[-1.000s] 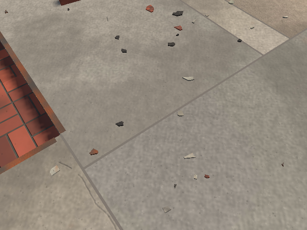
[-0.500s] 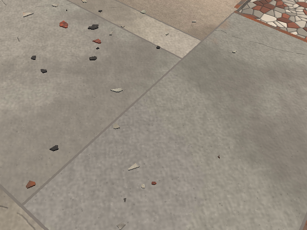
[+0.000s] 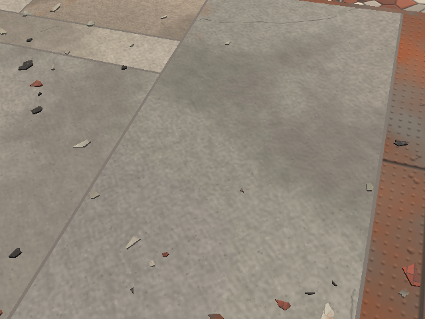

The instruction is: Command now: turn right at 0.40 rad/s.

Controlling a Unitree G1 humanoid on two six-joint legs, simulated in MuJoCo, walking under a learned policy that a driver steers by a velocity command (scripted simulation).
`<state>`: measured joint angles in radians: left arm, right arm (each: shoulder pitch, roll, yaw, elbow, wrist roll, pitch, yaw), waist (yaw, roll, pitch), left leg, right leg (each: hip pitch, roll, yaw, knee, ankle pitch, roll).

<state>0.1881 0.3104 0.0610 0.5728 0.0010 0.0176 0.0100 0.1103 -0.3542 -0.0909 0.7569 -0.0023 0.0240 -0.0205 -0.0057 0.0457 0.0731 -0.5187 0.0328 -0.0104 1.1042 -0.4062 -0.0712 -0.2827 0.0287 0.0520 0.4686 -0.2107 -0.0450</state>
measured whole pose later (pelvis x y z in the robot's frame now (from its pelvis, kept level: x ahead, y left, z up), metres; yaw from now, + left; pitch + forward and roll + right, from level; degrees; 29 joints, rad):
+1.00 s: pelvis +0.04 +0.04 -0.01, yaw -4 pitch -1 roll +0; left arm 0.22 0.25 0.05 0.92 -0.01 0.01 0.04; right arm 0.24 -0.26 -0.01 0.85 0.01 -0.02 -0.02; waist 0.00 0.00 0.01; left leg -0.17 -0.02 0.02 0.51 -0.33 0.04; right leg -0.24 0.03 0.08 0.61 -0.39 -0.01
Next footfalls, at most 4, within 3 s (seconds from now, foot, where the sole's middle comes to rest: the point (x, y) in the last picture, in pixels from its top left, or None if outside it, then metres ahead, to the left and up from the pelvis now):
0.26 left None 0.06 0.14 -0.78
1.20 right None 0.13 -0.12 -0.78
1.68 left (208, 303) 0.48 0.10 -0.78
2.16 right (240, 211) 0.79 -0.01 -0.78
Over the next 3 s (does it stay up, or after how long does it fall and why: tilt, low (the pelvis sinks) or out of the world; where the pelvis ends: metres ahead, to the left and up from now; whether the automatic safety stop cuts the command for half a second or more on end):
stays up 0.95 0.28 0.00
